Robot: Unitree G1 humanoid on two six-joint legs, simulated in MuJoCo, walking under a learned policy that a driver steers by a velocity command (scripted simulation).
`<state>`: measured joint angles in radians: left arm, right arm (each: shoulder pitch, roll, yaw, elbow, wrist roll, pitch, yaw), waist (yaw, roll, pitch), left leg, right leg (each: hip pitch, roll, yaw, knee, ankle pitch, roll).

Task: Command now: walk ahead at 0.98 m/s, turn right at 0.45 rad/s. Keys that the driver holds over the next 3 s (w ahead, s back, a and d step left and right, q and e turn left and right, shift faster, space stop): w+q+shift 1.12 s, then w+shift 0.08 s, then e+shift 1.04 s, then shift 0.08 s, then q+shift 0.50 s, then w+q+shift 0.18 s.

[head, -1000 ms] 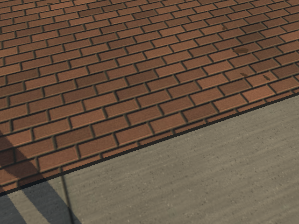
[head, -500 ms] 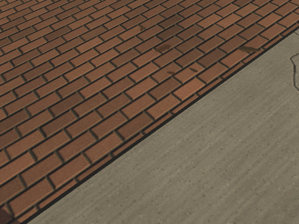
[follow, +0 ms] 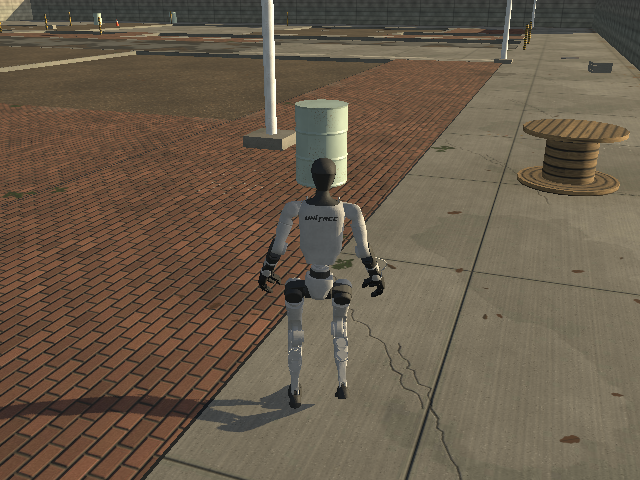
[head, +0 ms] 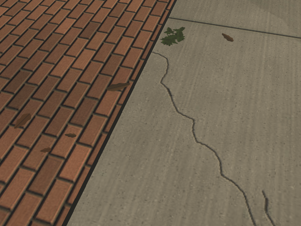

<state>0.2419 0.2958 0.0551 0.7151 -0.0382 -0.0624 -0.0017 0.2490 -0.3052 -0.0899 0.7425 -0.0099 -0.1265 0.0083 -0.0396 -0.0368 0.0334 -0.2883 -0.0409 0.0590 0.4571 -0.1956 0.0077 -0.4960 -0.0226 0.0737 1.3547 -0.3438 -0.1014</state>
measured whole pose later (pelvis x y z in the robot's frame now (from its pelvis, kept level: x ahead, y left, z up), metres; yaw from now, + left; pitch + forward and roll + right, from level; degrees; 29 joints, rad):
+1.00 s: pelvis +0.80 +0.14 +0.01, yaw +42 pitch -1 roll -1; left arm 0.00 0.26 0.02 0.57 0.02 -0.13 0.01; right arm 0.47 -0.23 -0.05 0.73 0.03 -0.07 0.02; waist -0.09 -0.03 0.05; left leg -0.14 -0.18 -0.12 0.45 -0.27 0.17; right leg -0.68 -0.09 0.18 0.96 -0.15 0.03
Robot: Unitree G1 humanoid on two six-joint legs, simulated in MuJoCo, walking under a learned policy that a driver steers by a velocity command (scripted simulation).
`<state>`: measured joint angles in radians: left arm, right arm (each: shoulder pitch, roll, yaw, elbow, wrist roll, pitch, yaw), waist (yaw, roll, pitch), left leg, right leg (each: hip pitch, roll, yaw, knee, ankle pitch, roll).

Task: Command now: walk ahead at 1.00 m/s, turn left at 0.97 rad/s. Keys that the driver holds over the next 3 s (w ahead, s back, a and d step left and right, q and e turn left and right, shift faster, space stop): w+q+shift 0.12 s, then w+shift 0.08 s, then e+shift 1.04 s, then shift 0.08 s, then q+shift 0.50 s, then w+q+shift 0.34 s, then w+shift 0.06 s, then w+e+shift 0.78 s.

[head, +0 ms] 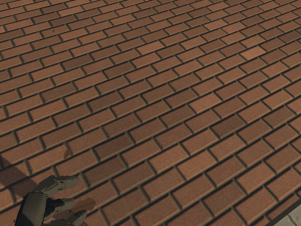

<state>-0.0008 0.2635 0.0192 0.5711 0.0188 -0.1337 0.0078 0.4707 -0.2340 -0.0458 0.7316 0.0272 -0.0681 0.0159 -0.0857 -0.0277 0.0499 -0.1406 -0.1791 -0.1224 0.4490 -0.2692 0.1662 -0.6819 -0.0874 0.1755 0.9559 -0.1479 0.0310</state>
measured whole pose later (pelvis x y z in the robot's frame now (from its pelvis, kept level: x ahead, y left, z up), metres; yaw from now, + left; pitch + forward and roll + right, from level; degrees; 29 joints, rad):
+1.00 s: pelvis +0.48 -0.05 -0.01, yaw -19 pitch +1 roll +3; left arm 0.16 0.34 0.08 0.56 -0.02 0.08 -0.02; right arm 0.11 -0.33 -0.09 0.75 0.02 -0.01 0.00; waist -0.02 -0.01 0.06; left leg -0.27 0.13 0.27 0.54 -0.26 -0.04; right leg -0.37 -0.07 -0.04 0.62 -0.25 -0.01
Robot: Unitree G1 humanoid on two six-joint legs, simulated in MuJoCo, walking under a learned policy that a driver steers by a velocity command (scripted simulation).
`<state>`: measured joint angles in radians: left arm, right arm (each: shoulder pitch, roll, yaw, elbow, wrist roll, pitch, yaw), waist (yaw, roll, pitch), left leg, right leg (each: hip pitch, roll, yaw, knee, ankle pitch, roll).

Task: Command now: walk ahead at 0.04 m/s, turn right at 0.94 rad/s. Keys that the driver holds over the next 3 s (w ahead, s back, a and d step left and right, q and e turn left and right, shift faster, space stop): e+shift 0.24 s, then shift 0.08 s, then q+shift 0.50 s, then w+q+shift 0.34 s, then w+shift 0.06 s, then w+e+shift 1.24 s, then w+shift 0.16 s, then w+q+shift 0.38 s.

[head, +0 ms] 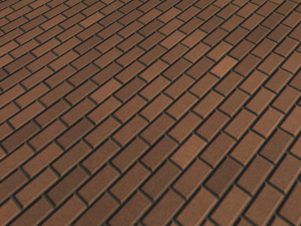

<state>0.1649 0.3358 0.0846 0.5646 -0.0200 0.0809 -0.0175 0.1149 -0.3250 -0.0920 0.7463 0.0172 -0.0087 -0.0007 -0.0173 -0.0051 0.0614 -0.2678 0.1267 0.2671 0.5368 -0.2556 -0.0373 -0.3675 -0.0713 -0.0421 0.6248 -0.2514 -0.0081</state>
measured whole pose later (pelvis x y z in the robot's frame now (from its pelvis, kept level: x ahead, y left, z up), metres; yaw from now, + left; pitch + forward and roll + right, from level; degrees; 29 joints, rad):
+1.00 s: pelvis +0.07 -0.01 +0.02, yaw +7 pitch +2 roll +0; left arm 0.29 0.28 0.07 0.66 0.01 -0.06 0.04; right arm 0.22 -0.36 -0.11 0.66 0.04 0.03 0.02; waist 0.04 0.02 -0.02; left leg -0.64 0.06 -0.06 1.18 -0.24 -0.07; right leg -0.09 0.01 -0.10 0.32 -0.28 -0.04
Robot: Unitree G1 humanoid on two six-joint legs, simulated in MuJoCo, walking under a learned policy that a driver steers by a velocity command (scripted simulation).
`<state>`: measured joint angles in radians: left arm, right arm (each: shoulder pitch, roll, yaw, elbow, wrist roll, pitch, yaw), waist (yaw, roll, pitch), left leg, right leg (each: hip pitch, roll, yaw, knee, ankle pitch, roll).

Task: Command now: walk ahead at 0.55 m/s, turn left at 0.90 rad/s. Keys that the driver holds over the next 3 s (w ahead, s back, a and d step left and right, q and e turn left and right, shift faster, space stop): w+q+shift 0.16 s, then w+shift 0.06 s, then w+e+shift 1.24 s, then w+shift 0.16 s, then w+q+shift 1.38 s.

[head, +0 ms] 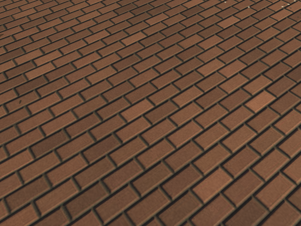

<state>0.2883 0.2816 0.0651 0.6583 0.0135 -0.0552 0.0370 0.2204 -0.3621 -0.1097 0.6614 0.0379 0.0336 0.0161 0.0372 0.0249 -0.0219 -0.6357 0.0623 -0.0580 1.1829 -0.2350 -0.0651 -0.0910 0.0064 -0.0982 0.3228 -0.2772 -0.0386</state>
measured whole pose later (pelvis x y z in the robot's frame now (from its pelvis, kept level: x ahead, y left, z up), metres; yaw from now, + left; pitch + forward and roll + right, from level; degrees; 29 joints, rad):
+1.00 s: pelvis +0.69 +0.22 -0.03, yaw -14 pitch -2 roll +0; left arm 0.49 0.24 0.05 0.79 -0.01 -0.06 -0.04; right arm 0.03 -0.20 0.00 0.58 0.01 -0.15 0.01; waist 0.07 0.00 0.06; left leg -0.54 0.02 -0.20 1.37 -0.33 0.03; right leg -0.30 0.20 0.02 0.62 -0.28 -0.20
